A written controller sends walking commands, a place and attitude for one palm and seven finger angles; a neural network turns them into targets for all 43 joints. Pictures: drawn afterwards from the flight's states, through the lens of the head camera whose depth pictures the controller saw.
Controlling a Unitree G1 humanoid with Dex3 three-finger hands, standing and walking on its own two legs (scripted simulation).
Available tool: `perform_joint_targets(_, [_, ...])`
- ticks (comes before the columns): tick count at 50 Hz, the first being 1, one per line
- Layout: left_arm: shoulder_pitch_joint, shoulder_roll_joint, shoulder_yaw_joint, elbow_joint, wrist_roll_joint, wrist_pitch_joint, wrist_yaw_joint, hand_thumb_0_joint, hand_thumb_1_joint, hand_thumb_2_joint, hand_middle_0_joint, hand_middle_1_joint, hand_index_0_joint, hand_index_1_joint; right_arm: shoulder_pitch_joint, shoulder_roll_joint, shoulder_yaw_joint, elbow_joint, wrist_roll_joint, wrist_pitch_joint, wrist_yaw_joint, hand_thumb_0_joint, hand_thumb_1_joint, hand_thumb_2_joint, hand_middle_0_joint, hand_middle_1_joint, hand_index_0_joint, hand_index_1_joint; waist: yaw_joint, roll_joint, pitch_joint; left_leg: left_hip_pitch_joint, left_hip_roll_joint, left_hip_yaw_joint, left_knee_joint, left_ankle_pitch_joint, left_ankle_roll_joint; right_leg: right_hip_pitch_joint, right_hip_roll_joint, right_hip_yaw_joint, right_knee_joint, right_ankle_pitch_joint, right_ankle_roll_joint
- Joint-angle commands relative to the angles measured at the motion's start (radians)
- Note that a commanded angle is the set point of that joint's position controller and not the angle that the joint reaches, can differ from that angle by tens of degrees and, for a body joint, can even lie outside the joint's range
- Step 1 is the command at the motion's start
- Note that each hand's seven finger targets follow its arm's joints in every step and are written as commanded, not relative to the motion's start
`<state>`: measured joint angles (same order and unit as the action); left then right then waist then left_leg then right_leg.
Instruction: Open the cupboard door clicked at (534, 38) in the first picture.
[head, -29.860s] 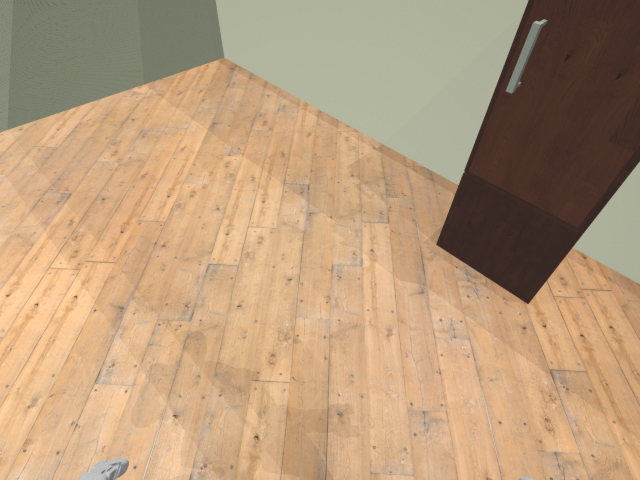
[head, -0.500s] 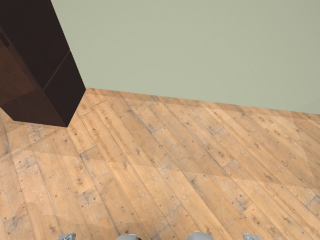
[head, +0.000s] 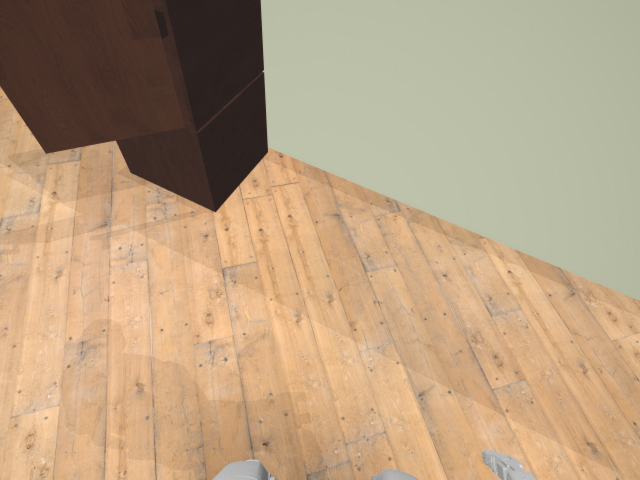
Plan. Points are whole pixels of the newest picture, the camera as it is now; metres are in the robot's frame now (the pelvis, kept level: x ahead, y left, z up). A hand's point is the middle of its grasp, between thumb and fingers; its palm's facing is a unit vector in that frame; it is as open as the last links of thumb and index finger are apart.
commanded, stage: turn to face it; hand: left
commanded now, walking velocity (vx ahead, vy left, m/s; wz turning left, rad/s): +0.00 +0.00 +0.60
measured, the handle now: out of the picture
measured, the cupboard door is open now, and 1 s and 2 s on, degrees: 49 49 49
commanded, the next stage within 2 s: take the last steps up to it in 0.58 s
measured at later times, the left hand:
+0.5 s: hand out of the picture +0.06 +0.16 -0.13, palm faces +0.28 -0.92 -0.27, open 7.4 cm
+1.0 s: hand out of the picture +0.00 +0.18 -0.14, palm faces +0.46 -0.86 -0.23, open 7.4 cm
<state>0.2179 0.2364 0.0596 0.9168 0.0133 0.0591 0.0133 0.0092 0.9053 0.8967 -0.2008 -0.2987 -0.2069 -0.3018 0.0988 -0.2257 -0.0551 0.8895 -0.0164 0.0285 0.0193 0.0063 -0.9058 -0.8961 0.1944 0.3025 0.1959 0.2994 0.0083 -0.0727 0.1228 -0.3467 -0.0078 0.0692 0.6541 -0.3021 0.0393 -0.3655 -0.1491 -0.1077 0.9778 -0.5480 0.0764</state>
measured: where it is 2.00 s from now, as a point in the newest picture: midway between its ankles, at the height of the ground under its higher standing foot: (246, 439)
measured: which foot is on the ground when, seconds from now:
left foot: down 0.00-0.32, up 0.34-0.66, down 0.68-1.00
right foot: up 0.00-0.32, down 0.34-0.68, up 0.70-1.00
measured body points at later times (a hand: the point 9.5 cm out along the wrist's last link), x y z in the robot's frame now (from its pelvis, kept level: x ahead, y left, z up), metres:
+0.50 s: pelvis +0.02 -0.05 +0.02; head +0.07 -0.06 +0.46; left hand +0.04 +0.21 -0.11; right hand +0.16 -0.29 -0.14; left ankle -0.03 +0.07 -0.64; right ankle +0.03 -0.17 -0.72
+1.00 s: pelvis +0.04 -0.03 +0.02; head +0.06 -0.03 +0.47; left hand -0.02 +0.23 -0.12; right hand +0.19 -0.22 -0.14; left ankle -0.01 +0.07 -0.72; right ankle +0.09 -0.14 -0.70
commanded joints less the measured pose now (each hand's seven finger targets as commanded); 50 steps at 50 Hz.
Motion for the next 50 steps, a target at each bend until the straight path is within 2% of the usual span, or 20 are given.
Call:
perform_joint_targets(1, [-0.092, 0.101, 0.031, -0.112, 0.004, -0.025, 0.0, 0.0, 0.9, 0.9, -0.2, -0.3, -0.2, -0.3, 0.085, -0.221, -0.057, -0.043, -0.008, -0.01, -0.035, 0.0, -0.9, -0.9, 0.2, 0.3, 0.2, 0.3, -0.051, 0.262, -0.16, 0.158, 0.279, -0.365, -0.318, 0.342, 0.13, -0.202, 0.018, 0.128, 0.21, 0.089, 0.003])
perform_joint_targets(5, [-0.058, 0.084, 0.029, -0.092, 0.004, -0.026, -0.008, 0.0, 0.9, 0.9, -0.2, -0.3, -0.2, -0.3, 0.078, -0.202, -0.049, -0.04, -0.006, -0.019, -0.035, 0.0, -0.9, -0.9, 0.2, 0.3, 0.2, 0.3, -0.024, 0.21, -0.179, 0.177, 0.225, -0.313, -0.318, 0.335, 0.106, -0.158, 0.052, 0.11, 0.09, 0.148, 0.009])
perform_joint_targets(11, [-0.094, 0.075, 0.02, -0.118, -0.002, -0.032, -0.002, 0.0, 0.9, 0.9, -0.2, -0.3, -0.2, -0.3, 0.089, -0.208, -0.061, -0.034, -0.013, -0.006, -0.028, 0.0, -0.9, -0.9, 0.2, 0.3, 0.2, 0.3, -0.034, 0.246, -0.169, 0.129, 0.21, -0.389, -0.288, 0.338, 0.114, -0.019, 0.112, 0.085, -0.195, 0.115, 0.0])
perform_joint_targets(14, [0.006, 0.091, 0.026, -0.095, -0.006, -0.046, 0.002, 0.0, 0.9, 0.9, -0.2, -0.3, -0.2, -0.3, 0.033, -0.195, -0.063, -0.052, -0.004, 0.001, -0.026, 0.0, -0.9, -0.9, 0.2, 0.3, 0.2, 0.3, 0.02, 0.225, -0.184, 0.008, 0.161, -0.383, -0.206, 0.312, 0.071, 0.207, 0.135, 0.069, -0.459, 0.272, -0.008])
perform_joint_targets(15, [0.047, 0.132, 0.036, -0.085, -0.002, -0.058, 0.008, 0.0, 0.9, 0.9, -0.2, -0.3, -0.2, -0.3, 0.029, -0.165, -0.06, -0.059, 0.004, 0.001, -0.023, 0.0, -0.9, -0.9, 0.2, 0.3, 0.2, 0.3, 0.042, 0.128, -0.203, -0.083, 0.103, -0.346, -0.127, 0.202, 0.021, 0.339, 0.067, 0.131, -0.605, 0.324, -0.023])
perform_joint_targets(16, [0.073, 0.224, 0.056, -0.08, 0.015, -0.069, 0.017, 0.0, 0.9, 0.9, -0.2, -0.3, -0.2, -0.3, 0.041, -0.097, -0.05, -0.076, 0.013, -0.001, -0.018, 0.0, -0.9, -0.9, 0.2, 0.3, 0.2, 0.3, 0.053, -0.17, -0.212, -0.247, -0.036, -0.176, 0.089, -0.082, -0.059, 0.438, -0.189, 0.392, -0.706, 0.355, -0.107])
perform_joint_targets(17, [0.062, 0.262, 0.054, -0.09, 0.015, -0.066, 0.02, 0.0, 0.9, 0.9, -0.2, -0.3, -0.2, -0.3, 0.027, -0.113, -0.055, -0.088, 0.008, 0.004, -0.014, 0.0, -0.9, -0.9, 0.2, 0.3, 0.2, 0.3, 0.055, -0.241, -0.188, -0.242, -0.053, -0.121, 0.342, -0.322, -0.079, 0.306, -0.361, 0.493, -0.725, 0.446, -0.214])
perform_joint_targets(18, [0.022, 0.223, 0.042, -0.1, 0.011, -0.064, 0.023, 0.0, 0.9, 0.9, -0.2, -0.3, -0.2, -0.3, 0.037, -0.12, -0.053, -0.082, 0.002, 0.01, -0.009, 0.0, -0.9, -0.9, 0.2, 0.3, 0.2, 0.3, 0.029, -0.14, -0.156, -0.23, -0.012, -0.152, 0.471, -0.288, -0.068, 0.222, -0.329, 0.413, -0.707, 0.435, -0.247])
perform_joint_targets(20, [-0.056, 0.144, 0.022, -0.108, 0.003, -0.069, 0.021, 0.0, 0.9, 0.9, -0.2, -0.3, -0.2, -0.3, 0.053, -0.107, -0.053, -0.031, -0.004, 0.027, -0.003, 0.0, -0.9, -0.9, 0.2, 0.3, 0.2, 0.3, -0.02, -0.155, -0.1, -0.253, 0.02, -0.13, 0.576, -0.158, -0.091, 0.201, -0.196, 0.261, -0.671, 0.554, -0.199])
perform_joint_targets(23, [-0.019, 0.123, 0.017, -0.095, 0.006, -0.075, 0.021, 0.0, 0.9, 0.9, -0.2, -0.3, -0.2, -0.3, 0.036, -0.076, -0.036, -0.026, 0.002, 0.025, 0.003, 0.0, -0.9, -0.9, 0.2, 0.3, 0.2, 0.3, -0.008, -0.167, -0.117, -0.224, 0.029, -0.071, 0.463, -0.134, -0.107, 0.276, -0.151, 0.111, -0.617, 0.813, -0.176])
perform_joint_targets(28, [0.087, 0.172, 0.035, -0.042, 0.017, -0.075, 0.02, 0.0, 0.9, 0.9, -0.2, -0.3, -0.2, -0.3, -0.028, -0.037, -0.011, -0.026, 0.009, 0.01, 0.001, 0.0, -0.9, -0.9, 0.2, 0.3, 0.2, 0.3, 0.043, -0.115, -0.142, -0.098, 0.002, 0.009, 0.127, -0.168, -0.095, 0.343, -0.185, 0.099, -0.545, 0.946, -0.195])
perform_joint_targets(30, [0.083, 0.179, 0.036, -0.027, 0.015, -0.074, 0.017, 0.0, 0.9, 0.9, -0.2, -0.3, -0.2, -0.3, -0.001, -0.039, -0.007, -0.013, 0.01, 0.004, -0.003, 0.0, -0.9, -0.9, 0.2, 0.3, 0.2, 0.3, 0.026, -0.134, -0.153, -0.021, -0.009, 0.025, 0.004, -0.104, -0.085, 0.32, -0.177, 0.092, -0.511, 0.941, -0.178])
perform_joint_targets(32, [0.053, 0.165, 0.035, -0.019, 0.005, -0.07, 0.012, 0.0, 0.9, 0.9, -0.2, -0.3, -0.2, -0.3, 0.071, -0.065, -0.01, 0.011, 0.007, -0.008, -0.007, 0.0, -0.9, -0.9, 0.2, 0.3, 0.2, 0.3, -0.022, -0.1, -0.176, 0.16, 0.0, 0.011, -0.202, 0.095, -0.067, 0.224, -0.142, 0.045, -0.417, 0.819, -0.115])
perform_joint_targets(33, [0.045, 0.133, 0.028, -0.032, -0.006, -0.065, 0.009, 0.0, 0.9, 0.9, -0.2, -0.3, -0.2, -0.3, 0.121, -0.133, -0.024, 0.022, 0.0, -0.019, -0.013, 0.0, -0.9, -0.9, 0.2, 0.3, 0.2, 0.3, -0.049, 0.057, -0.219, 0.306, 0.108, -0.092, -0.254, 0.299, -0.028, 0.107, -0.091, -0.015, -0.293, 0.638, -0.063])
perform_joint_targets(34, [0.043, 0.059, 0.007, -0.058, -0.014, -0.058, 0.006, 0.0, 0.9, 0.9, -0.2, -0.3, -0.2, -0.3, 0.173, -0.219, -0.043, 0.028, -0.008, -0.025, -0.022, 0.0, -0.9, -0.9, 0.2, 0.3, 0.2, 0.3, -0.067, 0.334, -0.241, 0.388, 0.351, -0.404, -0.274, 0.657, 0.103, -0.089, 0.029, -0.037, -0.126, 0.051, 0.001])
perform_joint_targets(35, [0.002, 0.062, 0.004, -0.064, -0.009, -0.044, 0.012, 0.0, 0.9, 0.9, -0.2, -0.3, -0.2, -0.3, 0.185, -0.246, -0.045, 0.038, -0.01, -0.01, -0.034, 0.0, -0.9, -0.9, 0.2, 0.3, 0.2, 0.3, -0.078, 0.324, -0.237, 0.317, 0.401, -0.411, -0.283, 0.647, 0.193, -0.084, 0.044, 0.055, 0.004, -0.121, -0.015])
perform_joint_targets(39, [-0.036, 0.068, 0.016, -0.028, 0.011, -0.038, -0.016, 0.0, 0.9, 0.9, -0.2, -0.3, -0.2, -0.3, 0.11, -0.159, -0.019, 0.018, -0.012, -0.024, -0.044, 0.0, -0.9, -0.9, 0.2, 0.3, 0.2, 0.3, -0.037, 0.296, -0.097, 0.176, 0.269, -0.332, -0.384, 0.073, 0.149, -0.182, 0.047, 0.091, 0.136, 0.059, -0.045])
perform_joint_targets(46, [-0.029, 0.027, 0.005, -0.016, 0.01, -0.064, -0.036, 0.0, 0.9, 0.9, -0.2, -0.3, -0.2, -0.3, 0.143, -0.157, -0.022, 0.042, -0.013, -0.04, -0.033, 0.0, -0.9, -0.9, 0.2, 0.3, 0.2, 0.3, -0.024, 0.206, -0.098, 0.128, 0.216, -0.304, -0.413, -0.12, 0.145, -0.025, 0.085, 0.015, -0.203, 0.091, -0.051])
perform_joint_targets(49, [0.097, 0.028, 0.013, 0.03, 0.012, -0.076, -0.035, 0.0, 0.9, 0.9, -0.2, -0.3, -0.2, -0.3, 0.11, -0.143, -0.023, 0.042, -0.007, -0.034, -0.028, 0.0, -0.9, -0.9, 0.2, 0.3, 0.2, 0.3, 0.038, 0.163, -0.101, -0.01, 0.154, -0.257, -0.324, -0.223, 0.104, 0.23, 0.122, -0.021, -0.434, 0.195, -0.051])
perform_joint_targets(50, [0.168, 0.059, 0.024, 0.051, 0.016, -0.084, -0.029, 0.0, 0.9, 0.9, -0.2, -0.3, -0.2, -0.3, 0.097, -0.112, -0.021, 0.037, -0.001, -0.036, -0.025, 0.0, -0.9, -0.9, 0.2, 0.3, 0.2, 0.3, 0.077, 0.071, -0.095, -0.137, 0.088, -0.206, -0.199, -0.259, 0.066, 0.379, 0.082, 0.041, -0.546, 0.18, -0.059])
